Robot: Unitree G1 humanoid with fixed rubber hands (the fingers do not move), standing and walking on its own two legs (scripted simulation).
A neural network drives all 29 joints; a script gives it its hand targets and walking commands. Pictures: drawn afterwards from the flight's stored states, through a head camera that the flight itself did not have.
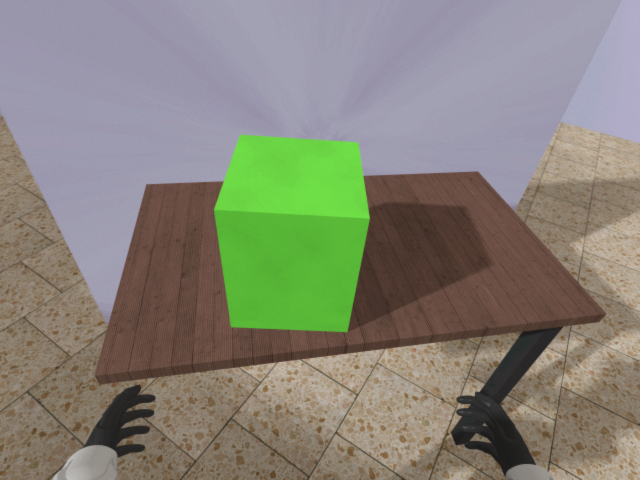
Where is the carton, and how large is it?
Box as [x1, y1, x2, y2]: [214, 135, 369, 331]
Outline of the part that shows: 240,135 214,208 231,326 347,331 369,220 357,142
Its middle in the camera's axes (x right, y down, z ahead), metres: -0.04 -0.02 +0.65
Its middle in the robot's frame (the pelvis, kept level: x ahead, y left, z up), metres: +0.51 +0.05 +0.05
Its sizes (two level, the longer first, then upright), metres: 0.210 0.200 0.250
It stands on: a table, 0.70 m high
